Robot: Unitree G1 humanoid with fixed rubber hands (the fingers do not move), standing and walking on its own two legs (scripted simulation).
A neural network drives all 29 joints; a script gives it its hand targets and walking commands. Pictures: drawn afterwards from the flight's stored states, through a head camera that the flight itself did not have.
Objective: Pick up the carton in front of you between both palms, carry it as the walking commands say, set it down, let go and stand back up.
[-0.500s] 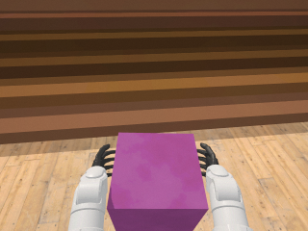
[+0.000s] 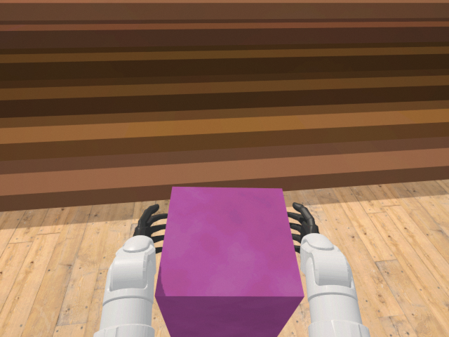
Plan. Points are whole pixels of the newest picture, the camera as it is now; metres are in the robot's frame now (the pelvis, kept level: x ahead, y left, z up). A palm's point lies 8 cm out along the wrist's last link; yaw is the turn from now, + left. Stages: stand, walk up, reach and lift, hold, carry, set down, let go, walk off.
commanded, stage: hold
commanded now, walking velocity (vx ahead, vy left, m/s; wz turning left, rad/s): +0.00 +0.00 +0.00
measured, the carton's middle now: (225, 267) +0.29 +0.00 -0.02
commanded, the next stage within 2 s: carry in 0.60 s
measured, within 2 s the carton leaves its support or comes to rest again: neither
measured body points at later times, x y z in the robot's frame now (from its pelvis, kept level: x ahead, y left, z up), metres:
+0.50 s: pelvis +0.01 +0.00 +0.00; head -0.03 +0.00 +0.45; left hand +0.31 +0.15 +0.04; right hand +0.31 -0.15 +0.05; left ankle +0.03 +0.13 -0.74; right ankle +0.02 -0.13 -0.74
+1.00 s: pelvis +0.11 -0.01 +0.00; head +0.09 -0.01 +0.45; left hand +0.39 +0.13 +0.07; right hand +0.39 -0.17 +0.08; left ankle +0.13 +0.09 -0.72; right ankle +0.02 -0.13 -0.74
